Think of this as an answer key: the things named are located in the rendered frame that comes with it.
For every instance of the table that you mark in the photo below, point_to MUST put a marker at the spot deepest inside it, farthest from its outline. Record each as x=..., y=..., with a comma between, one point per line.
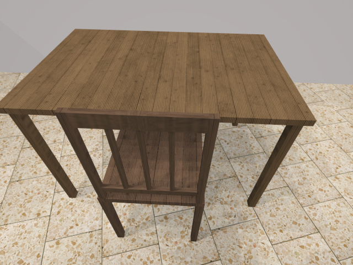
x=238, y=76

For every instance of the chair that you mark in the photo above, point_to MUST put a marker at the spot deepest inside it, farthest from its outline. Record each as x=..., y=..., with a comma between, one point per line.
x=156, y=159

